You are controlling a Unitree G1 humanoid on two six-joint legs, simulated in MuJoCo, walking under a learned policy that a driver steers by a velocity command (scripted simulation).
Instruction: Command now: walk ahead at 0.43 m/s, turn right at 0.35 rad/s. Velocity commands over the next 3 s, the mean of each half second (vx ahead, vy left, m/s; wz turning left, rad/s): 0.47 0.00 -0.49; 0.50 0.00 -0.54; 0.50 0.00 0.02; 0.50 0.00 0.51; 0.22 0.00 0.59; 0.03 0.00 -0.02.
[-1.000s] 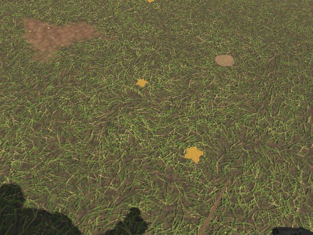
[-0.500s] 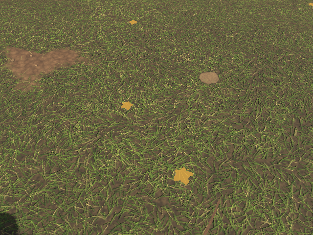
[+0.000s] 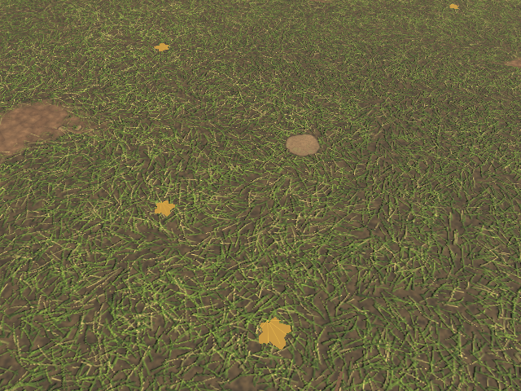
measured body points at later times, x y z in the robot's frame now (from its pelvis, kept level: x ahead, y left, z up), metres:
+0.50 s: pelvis +0.27 -0.08 +0.00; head +0.30 -0.10 +0.45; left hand +0.40 +0.17 -0.12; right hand +0.38 -0.39 -0.10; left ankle +0.46 +0.09 -0.67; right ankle +0.26 -0.14 -0.74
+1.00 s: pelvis +0.57 -0.13 +0.00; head +0.58 -0.14 +0.45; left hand +0.81 -0.01 -0.12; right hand +0.45 -0.33 -0.13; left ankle +0.59 -0.02 -0.74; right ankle +0.59 -0.31 -0.67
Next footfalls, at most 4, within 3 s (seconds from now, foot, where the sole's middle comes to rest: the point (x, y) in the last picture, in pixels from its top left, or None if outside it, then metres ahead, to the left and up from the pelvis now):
0.22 right None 0.29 -0.14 -0.78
0.72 left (266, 346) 0.63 -0.03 -0.78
1.22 right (399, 306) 0.73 -0.42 -0.78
1.74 left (352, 211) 1.09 -0.34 -0.78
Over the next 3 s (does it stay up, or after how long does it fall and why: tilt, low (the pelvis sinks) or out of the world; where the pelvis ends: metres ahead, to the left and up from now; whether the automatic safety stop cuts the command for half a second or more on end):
stays up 1.28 -0.50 -0.17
